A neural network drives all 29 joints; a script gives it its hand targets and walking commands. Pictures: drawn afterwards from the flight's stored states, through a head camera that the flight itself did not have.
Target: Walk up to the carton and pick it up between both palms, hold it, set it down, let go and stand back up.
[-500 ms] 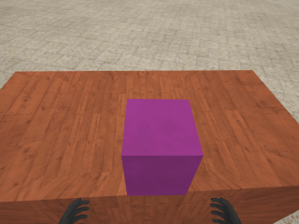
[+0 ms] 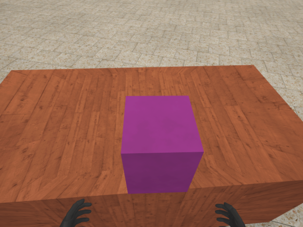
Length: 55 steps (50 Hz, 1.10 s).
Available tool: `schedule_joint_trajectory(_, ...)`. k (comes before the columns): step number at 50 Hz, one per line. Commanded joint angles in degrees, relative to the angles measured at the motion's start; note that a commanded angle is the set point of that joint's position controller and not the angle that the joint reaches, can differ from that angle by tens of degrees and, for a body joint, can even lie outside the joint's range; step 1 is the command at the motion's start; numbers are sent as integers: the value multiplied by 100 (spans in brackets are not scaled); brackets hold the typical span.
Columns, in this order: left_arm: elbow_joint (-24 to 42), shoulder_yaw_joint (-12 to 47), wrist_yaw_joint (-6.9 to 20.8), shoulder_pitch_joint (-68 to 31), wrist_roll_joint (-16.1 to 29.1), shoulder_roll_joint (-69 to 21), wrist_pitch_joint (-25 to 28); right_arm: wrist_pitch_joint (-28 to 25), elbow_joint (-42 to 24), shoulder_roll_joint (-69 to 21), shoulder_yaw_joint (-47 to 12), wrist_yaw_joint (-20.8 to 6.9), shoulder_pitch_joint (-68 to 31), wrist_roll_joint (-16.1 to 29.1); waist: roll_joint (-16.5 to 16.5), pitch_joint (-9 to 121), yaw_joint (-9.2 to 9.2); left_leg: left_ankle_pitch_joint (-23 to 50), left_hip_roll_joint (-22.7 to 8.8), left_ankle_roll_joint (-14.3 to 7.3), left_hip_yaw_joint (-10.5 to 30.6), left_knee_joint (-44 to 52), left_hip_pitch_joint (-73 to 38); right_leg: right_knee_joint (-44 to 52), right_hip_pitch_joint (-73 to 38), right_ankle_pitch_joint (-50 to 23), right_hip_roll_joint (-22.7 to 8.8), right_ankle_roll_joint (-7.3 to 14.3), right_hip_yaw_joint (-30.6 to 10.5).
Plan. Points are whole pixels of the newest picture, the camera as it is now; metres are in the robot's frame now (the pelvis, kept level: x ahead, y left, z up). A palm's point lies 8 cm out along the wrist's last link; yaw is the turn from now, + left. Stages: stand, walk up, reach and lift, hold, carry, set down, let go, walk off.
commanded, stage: let go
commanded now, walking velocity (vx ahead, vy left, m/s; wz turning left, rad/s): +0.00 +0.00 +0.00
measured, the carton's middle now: (157, 145) +0.40 -0.01 -0.03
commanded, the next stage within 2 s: stand in 0.26 s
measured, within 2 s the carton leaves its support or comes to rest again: neither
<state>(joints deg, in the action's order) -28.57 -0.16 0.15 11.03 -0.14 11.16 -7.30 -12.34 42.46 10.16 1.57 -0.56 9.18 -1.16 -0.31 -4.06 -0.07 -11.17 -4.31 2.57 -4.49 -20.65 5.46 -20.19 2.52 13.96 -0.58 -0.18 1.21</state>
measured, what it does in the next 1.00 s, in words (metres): shifts its weight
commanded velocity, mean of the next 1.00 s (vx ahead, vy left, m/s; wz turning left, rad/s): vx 0.00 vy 0.00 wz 0.00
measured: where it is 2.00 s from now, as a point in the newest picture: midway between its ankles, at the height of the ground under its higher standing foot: outside the picture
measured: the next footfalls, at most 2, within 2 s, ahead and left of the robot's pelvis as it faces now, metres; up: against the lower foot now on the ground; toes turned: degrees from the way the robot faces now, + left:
none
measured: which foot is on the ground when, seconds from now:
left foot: down 0.00-1.00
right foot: down 0.00-1.00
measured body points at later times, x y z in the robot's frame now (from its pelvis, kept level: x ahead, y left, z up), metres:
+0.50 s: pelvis +0.00 +0.00 -0.01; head -0.02 +0.01 +0.44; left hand +0.11 +0.26 -0.11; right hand +0.13 -0.26 -0.11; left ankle +0.00 +0.14 -0.75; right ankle -0.03 -0.12 -0.75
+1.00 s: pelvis -0.06 +0.02 -0.01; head -0.07 +0.03 +0.44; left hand -0.03 +0.28 -0.14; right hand +0.00 -0.24 -0.13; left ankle +0.00 +0.14 -0.75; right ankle -0.03 -0.12 -0.75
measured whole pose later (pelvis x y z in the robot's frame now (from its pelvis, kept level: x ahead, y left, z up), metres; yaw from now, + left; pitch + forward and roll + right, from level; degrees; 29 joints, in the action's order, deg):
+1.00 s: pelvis -0.06 +0.02 -0.01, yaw +4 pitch -3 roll -1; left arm -44.5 0.2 0.3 23.3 -1.2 14.9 0.9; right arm -1.0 45.1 14.8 0.1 -0.3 23.0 -1.0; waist -0.1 -0.6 0.3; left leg -10.1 -2.0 0.1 -1.4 -28.4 15.4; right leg -27.4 10.6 13.8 -2.9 -1.7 3.8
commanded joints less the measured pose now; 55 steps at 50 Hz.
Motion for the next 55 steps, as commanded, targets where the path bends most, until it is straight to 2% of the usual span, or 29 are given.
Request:
schedule_joint_trajectory(1, 527, -222, 60, -363, -14, 494, 71, -168, -647, 625, 145, 59, -480, 13, -99, 420, -11, 1413, 489, -11, -22, -123, -1248, 486, 1025, -1114, 236, -43, 212)
schedule_joint_trajectory(7, 572, -261, 72, -454, -50, 462, 51, -66, -749, 640, 155, 61, -474, 5, -71, 335, -52, 1317, 489, 1, -39, -108, -1178, 479, 1012, -932, 233, -24, 203)
schedule_joint_trajectory(13, 799, -249, 9, -474, -41, 496, 170, -114, -827, 650, 206, 38, -427, 23, 15, 572, -26, 1417, 474, 32, -20, -209, -1158, 373, 989, -1081, 214, -12, 172)
schedule_joint_trajectory(14, -14, -447, -72, 426, -195, 887, 628, 423, -360, 1222, 302, 204, 338, 42, 8, 1066, -197, 2359, -79, -325, 419, -572, -73, -103, 469, -1741, -254, -8, -192)
schedule_joint_trajectory(15, -137, -462, -69, 617, -137, 967, 755, 622, -471, 1196, 291, 230, 376, 51, -100, 988, -131, 2012, -155, -381, 427, -477, -16, -94, 388, -1679, -398, -23, -272)
schedule_joint_trajectory(16, -151, -452, -57, 516, -108, 975, 828, 699, -555, 1142, 270, 222, 332, 41, -139, 975, -84, 1958, -183, -402, 470, -472, -33, -124, 455, -1704, -413, -40, -299)
schedule_joint_trajectory(18, -176, -408, -51, 437, -124, 915, 935, 777, -570, 1108, 248, 212, 342, 30, -99, 1205, -47, 2232, -230, -411, 481, -565, -170, -192, 383, -1998, -456, -15, -323)
schedule_joint_trajectory(25, -458, -326, -9, 526, -118, 892, 994, 886, -518, 1097, 211, 128, 583, 1, 106, 423, 13, 1534, -201, -396, 546, -451, 327, -21, 814, -1322, -457, 0, -294)
schedule_joint_trajectory(32, -752, -267, -21, 821, -96, 1042, 1000, 900, -375, 1252, 175, 89, 942, 6, 57, 303, 11, 751, -167, -382, 672, -266, 540, 85, 874, -379, -433, -22, -255)
schedule_joint_trajectory(37, -930, -218, -29, 980, -93, 1103, 990, 913, -287, 1306, 137, 73, 1109, 18, 46, 237, 5, -6, -123, -361, 743, -143, 752, 76, 917, 219, -440, -30, -245)
schedule_joint_trajectory(42, -1061, -186, -29, 1145, -95, 1106, 949, 962, -225, 1313, 121, 67, 1256, 28, 93, -72, 7, -1113, -128, -364, 908, 84, 1196, -2, 1112, 856, -397, -26, -213)
schedule_joint_trajectory(48, -1237, -167, -26, 1474, -113, 1072, 928, 1028, -156, 1357, 143, 80, 1388, 22, 306, -332, -15, -2070, -170, -400, 1132, 355, 1692, -192, 1225, 1183, -319, -34, -143)
schedule_joint_trajectory(51, -1280, -162, -33, 1575, -115, 1077, 938, 1046, -132, 1327, 138, 80, 1440, 9, 330, -252, -16, -2150, -145, -408, 1148, 327, 1695, -233, 1284, 1281, -322, -22, -133)
schedule_joint_trajectory(55, -1356, -143, -58, 1634, -116, 1065, 978, 1040, -79, 1244, 107, 86, 1530, -4, 177, 3, 18, -1490, -102, -412, 1076, 96, 1317, -214, 1348, 1017, -383, 2, -175)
